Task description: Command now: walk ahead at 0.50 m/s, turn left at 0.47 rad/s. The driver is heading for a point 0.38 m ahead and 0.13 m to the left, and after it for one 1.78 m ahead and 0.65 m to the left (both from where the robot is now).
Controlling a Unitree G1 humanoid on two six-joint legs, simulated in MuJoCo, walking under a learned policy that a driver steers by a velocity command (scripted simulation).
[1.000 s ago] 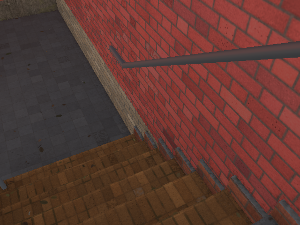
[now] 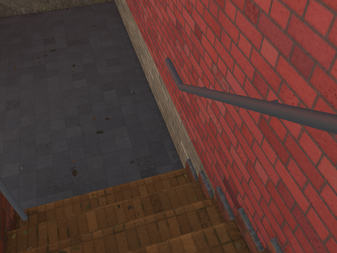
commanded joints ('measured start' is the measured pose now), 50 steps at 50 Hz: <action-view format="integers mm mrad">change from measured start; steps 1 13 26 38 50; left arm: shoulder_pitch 55 -285 -190 -101 -35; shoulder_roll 128 112 59 92 225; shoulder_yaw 32 34 29 -23 48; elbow -4 -158 -191 -216 -278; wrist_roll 11 30 -35 -54 6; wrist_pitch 27 104 11 50 108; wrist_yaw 13 -20 -31 -17 -7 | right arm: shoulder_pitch -42 226 332 -15 -297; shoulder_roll -19 -132 -21 35 17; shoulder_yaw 4 7 34 49 46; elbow -51 60 79 -183 -298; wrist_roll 10 51 25 12 57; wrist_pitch -27 -137 -63 51 19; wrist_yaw -11 -73 -117 -82 -41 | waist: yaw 18 -12 -123 -139 17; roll -105 -23 98 -121 -145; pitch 131 116 56 1 6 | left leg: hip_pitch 112 -78 174 -522 -370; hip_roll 13 159 -113 -74 77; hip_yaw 138 -354 -248 36 113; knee -99 -265 553 1263 444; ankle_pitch -139 -395 -589 -651 -852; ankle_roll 27 240 121 -109 -50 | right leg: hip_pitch -155 -454 -7 -242 60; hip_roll -215 -48 -50 -274 -370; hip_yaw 153 183 255 203 219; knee -6 93 -996 -574 -615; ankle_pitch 687 745 1493 1025 641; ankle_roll -119 75 24 -198 -198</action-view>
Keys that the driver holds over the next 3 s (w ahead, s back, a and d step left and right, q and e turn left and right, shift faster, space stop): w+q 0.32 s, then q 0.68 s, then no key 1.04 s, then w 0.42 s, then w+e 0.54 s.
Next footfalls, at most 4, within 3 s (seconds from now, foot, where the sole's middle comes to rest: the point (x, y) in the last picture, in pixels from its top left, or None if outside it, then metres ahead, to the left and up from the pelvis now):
0.08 left None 0.13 0.09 -0.87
0.56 right None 0.43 -0.03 -1.05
1.10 left None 0.34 0.18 -1.05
1.46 right None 0.42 0.00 -1.05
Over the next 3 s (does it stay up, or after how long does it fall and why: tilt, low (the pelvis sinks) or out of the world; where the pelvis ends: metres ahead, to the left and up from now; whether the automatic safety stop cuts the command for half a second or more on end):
stays up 0.60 0.38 -0.50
